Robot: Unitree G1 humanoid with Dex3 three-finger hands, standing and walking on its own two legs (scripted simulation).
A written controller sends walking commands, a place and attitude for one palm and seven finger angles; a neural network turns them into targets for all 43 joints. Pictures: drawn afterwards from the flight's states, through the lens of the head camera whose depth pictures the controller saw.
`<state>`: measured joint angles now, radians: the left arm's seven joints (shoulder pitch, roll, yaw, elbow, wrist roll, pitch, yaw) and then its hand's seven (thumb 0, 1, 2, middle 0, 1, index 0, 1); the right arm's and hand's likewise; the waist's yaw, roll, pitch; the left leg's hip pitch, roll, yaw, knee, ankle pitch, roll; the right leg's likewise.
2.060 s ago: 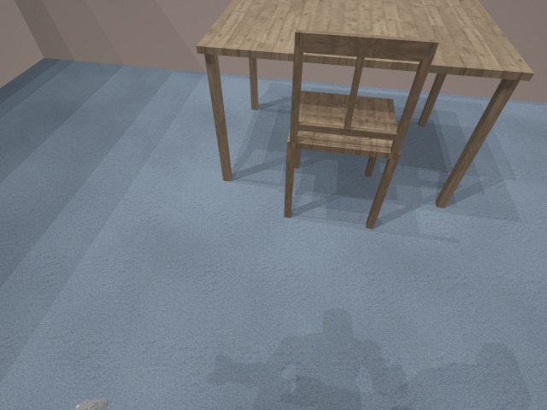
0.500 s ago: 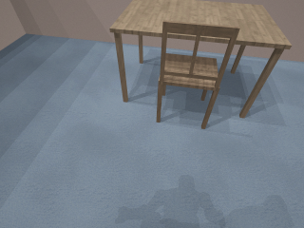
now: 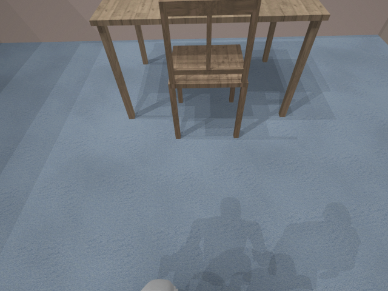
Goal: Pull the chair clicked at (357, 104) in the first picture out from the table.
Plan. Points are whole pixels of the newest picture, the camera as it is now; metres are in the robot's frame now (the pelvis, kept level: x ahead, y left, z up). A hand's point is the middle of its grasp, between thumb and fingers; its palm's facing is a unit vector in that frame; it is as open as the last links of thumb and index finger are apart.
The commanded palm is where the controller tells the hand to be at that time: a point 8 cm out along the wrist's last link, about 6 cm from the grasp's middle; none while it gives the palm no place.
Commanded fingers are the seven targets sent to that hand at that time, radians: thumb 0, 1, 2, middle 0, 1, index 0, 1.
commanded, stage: walk to a spot facing it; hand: left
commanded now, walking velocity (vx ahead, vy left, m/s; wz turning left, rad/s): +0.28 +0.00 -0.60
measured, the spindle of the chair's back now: (208, 44) +1.13 +0.05 -0.09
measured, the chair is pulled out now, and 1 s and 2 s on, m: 0.00 0.00 0.00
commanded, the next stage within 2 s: turn to face it in 1.34 s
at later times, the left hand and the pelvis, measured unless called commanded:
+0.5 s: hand (126, 244) +0.24 +0.21 -0.16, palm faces -0.29 -0.94 -0.20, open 7.4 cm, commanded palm none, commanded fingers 0.00 0.90 0.90 -0.20 -0.30 -0.20 -0.30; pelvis +0.09 +0.03 +0.01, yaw -20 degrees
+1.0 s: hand (198, 184) +0.43 +0.04 -0.16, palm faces -0.52 -0.83 -0.19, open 7.2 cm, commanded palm none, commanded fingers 0.00 0.90 0.90 -0.20 -0.30 -0.20 -0.30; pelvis +0.26 -0.09 +0.00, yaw -33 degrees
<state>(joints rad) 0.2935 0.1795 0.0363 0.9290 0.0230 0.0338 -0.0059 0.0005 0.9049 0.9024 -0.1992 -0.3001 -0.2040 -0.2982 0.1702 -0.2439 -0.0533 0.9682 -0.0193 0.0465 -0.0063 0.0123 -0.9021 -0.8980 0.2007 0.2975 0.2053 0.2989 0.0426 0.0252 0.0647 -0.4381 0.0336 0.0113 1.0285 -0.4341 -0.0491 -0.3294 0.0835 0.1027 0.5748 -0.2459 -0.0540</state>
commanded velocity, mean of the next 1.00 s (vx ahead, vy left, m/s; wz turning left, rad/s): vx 0.32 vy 0.00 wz -0.50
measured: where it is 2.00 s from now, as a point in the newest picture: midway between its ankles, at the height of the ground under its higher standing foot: (250, 242)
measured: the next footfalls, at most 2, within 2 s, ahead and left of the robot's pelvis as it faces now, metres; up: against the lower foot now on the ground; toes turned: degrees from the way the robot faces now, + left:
left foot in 0.24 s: +0.06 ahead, +0.15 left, +0.00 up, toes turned -9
right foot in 0.68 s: +0.26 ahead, -0.18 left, +0.00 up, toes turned -33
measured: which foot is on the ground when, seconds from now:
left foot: up 0.00-0.22, down 0.24-0.68, up 0.70-1.00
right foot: down 0.00-0.22, up 0.24-0.66, down 0.68-1.00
